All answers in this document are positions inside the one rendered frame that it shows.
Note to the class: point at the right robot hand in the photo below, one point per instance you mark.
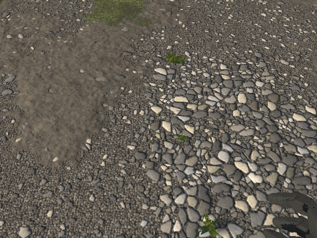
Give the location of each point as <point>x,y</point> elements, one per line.
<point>301,203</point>

